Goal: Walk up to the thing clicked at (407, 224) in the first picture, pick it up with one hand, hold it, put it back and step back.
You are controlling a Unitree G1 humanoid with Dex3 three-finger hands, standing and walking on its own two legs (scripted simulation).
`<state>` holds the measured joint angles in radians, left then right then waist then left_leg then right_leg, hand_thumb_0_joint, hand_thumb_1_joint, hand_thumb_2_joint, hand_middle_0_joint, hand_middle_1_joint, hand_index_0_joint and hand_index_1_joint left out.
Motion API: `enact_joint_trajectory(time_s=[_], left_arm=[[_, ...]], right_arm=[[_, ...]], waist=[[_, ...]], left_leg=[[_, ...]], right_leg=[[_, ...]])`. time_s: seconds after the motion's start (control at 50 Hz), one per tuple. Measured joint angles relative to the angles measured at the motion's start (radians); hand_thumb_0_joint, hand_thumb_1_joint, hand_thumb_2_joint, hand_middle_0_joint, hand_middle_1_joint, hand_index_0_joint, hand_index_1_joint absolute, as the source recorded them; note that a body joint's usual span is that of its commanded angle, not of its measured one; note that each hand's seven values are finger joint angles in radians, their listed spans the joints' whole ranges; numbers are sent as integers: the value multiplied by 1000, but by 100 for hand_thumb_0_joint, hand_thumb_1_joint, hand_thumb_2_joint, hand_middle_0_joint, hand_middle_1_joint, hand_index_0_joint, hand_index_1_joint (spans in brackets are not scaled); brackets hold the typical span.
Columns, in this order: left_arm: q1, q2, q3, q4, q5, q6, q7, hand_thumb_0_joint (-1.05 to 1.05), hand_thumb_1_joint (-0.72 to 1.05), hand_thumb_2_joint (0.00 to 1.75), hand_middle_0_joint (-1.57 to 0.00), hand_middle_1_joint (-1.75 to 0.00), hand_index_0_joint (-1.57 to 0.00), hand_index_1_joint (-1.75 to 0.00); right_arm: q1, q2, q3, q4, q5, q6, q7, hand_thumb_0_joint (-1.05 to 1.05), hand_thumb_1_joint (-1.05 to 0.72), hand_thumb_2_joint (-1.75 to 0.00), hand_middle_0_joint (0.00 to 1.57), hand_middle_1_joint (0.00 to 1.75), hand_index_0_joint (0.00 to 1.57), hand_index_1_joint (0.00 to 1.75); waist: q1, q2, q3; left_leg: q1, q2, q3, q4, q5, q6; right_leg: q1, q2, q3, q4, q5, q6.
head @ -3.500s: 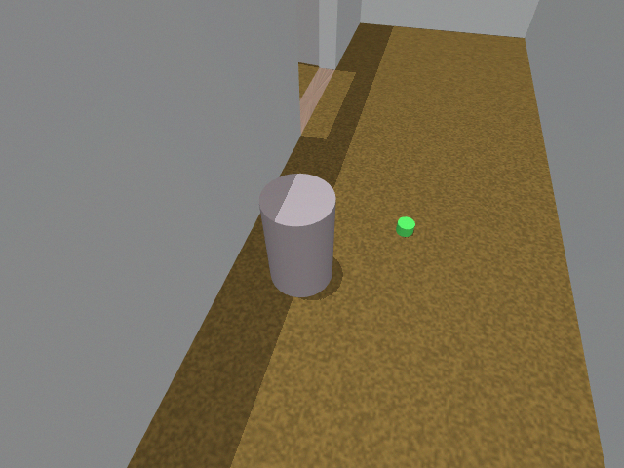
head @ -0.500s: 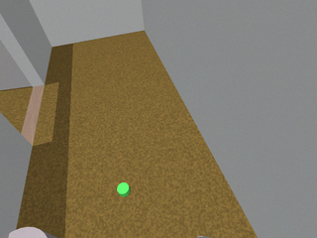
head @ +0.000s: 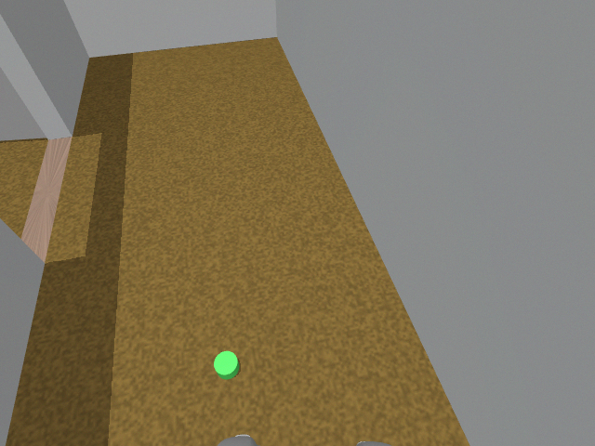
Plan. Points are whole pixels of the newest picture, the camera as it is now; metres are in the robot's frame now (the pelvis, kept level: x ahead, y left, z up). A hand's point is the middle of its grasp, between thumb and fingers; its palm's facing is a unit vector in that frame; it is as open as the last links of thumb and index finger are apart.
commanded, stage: walk up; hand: left
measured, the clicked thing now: (226, 365) +0.45 +0.24 -0.73
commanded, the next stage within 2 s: stand in 1.26 s
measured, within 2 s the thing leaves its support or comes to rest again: neither
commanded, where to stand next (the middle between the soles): +0.07 +0.01 m, yaw +1 degrees
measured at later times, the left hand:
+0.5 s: hand out of the picture +0.14 +0.27 -0.13, palm faces +0.00 -0.93 -0.37, open 7.4 cm
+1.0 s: hand out of the picture +0.12 +0.26 -0.13, palm faces +0.00 -0.94 -0.34, open 7.4 cm
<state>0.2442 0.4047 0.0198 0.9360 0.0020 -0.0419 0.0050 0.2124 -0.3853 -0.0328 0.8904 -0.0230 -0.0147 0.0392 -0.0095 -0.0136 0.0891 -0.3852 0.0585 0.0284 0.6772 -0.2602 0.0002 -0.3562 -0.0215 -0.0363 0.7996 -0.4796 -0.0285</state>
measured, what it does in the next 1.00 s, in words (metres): stands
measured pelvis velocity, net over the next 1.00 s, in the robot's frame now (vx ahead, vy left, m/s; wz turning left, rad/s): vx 0.05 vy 0.01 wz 0.01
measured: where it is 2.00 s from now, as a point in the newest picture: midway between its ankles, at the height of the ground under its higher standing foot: outside the picture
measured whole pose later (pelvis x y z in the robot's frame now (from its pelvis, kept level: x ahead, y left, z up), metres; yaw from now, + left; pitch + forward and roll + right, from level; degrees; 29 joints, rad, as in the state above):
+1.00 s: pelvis +0.05 +0.01 +0.03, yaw +0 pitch -3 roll +0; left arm 0.09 0.35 0.01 1.17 0.01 -0.02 0.00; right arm 0.10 -0.36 0.00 1.16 -0.01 0.00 0.02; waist -0.01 0.00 0.04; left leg -0.15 0.03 0.01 0.37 -0.17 -0.01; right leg -0.07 -0.02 -0.04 0.33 -0.21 0.02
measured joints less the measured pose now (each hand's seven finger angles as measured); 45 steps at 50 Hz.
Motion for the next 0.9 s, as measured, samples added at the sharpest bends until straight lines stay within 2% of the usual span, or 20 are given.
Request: enact_joint_trajectory(time_s=[0.04, 0.06, 0.1, 0.12, 0.16, 0.18, 0.34, 0.54, 0.9], left_arm=[[6, -7, 5, 11, 9, -12, 2, 1, 91, 90, -21, -30, -20, -30], [7, -14, 8, 19, 17, -15, 5, 0, 91, 90, -21, -30, -20, -30], [10, -22, 5, 33, 23, -13, 4, 0, 91, 90, -21, -30, -20, -30], [8, -25, 2, 41, 22, -11, 3, 0, 91, 90, -21, -30, -20, -30], [-3, -30, -3, 56, 17, -5, 2, 1, 91, 90, -21, -30, -20, -30], [-12, -32, -5, 64, 13, -2, 2, 1, 91, 90, -21, -30, -20, -30], [-95, -24, -12, 103, -8, -2, 4, 1, 91, 90, -21, -30, -20, -30], [-168, -38, -22, 162, -5, 11, -1, 0, 91, 90, -21, -30, -20, -30], [-158, -54, -8, 230, 4, 25, -7, 1, 91, 90, -21, -30, -20, -30]], right_arm=[[-3, -10, 3, 8, 6, 12, -2, 1, -90, -90, 21, 30, 21, 30], [-6, -13, 3, 16, 10, 19, -6, 1, -90, -90, 20, 30, 21, 30], [-12, -12, 4, 41, 13, 30, -13, 1, -90, -90, 20, 30, 21, 30], [-15, -13, 5, 53, 14, 29, -14, 1, -90, -90, 20, 30, 20, 30], [-23, -15, 6, 75, 19, 17, -17, 1, -90, -90, 20, 30, 20, 30], [-28, -12, 6, 86, 18, 10, -18, 1, -90, -90, 20, 30, 20, 30], [-89, 21, 32, 155, 24, 1, -15, 1, -90, -90, 20, 30, 20, 30], [-146, 27, 36, 219, 21, 7, -14, 1, -90, -90, 20, 30, 20, 30], [-129, 24, 27, 265, 12, 14, -19, 1, -90, -90, 20, 30, 20, 30]], waist=[[0, 14, -7], [1, 27, -10], [9, 31, -22], [12, 32, -24], [12, 36, -21], [12, 34, -18], [16, 26, -16], [8, 22, -37], [3, 17, -50]], left_leg=[[-7, 10, -5, 30, -23, -11], [-9, 14, -17, 49, -42, -9], [-8, -5, -32, 78, -138, 4], [1, -13, -33, 71, -154, 9], [34, -20, -26, 7, -24, 2], [45, -25, -22, -8, -9, -8], [103, -25, -20, -84, -13, -15], [173, -30, -20, -203, 42, -14], [233, -28, -17, -302, 86, -15]], right_leg=[[36, 12, -6, -109, 130, 4], [42, 19, -12, -112, 148, 10], [47, 15, -8, -106, 130, 13], [53, 11, -5, -107, 124, 14], [67, 1, -3, -113, 116, 24], [73, -5, 0, -116, 114, 30], [139, -5, -2, -214, 149, 35], [212, -7, -6, -338, 206, 41], [279, -1, -6, -456, 262, 44]])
